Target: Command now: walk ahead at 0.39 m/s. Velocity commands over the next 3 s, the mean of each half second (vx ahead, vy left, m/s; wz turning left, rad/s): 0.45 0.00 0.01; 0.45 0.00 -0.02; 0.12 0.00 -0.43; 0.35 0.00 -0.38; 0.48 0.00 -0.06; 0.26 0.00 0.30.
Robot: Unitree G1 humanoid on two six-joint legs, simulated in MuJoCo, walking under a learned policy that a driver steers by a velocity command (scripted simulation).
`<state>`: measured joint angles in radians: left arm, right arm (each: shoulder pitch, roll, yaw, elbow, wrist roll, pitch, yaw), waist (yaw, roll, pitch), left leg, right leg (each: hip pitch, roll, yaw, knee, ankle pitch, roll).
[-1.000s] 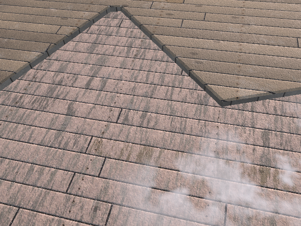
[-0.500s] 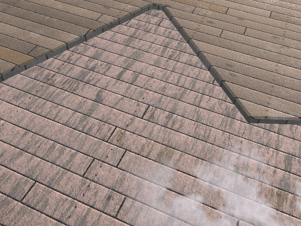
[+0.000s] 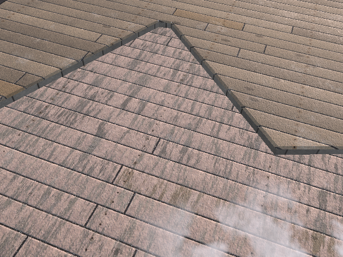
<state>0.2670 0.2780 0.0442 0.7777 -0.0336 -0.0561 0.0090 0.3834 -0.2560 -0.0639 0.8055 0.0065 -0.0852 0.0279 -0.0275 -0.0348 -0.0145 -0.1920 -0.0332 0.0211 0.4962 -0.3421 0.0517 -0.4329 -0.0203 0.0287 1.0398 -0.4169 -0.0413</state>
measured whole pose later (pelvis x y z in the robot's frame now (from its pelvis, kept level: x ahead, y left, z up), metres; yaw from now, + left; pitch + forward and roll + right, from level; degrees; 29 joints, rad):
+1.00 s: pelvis +0.53 -0.02 -0.01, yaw -2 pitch +2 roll +0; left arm 0.35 0.30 0.04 0.89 -0.03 -0.05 0.00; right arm 0.07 -0.26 -0.03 0.72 -0.01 -0.08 0.03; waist 0.03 -0.02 0.06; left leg -0.41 0.00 0.06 0.50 -0.06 0.06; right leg -0.32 0.02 0.07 1.14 -0.52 0.01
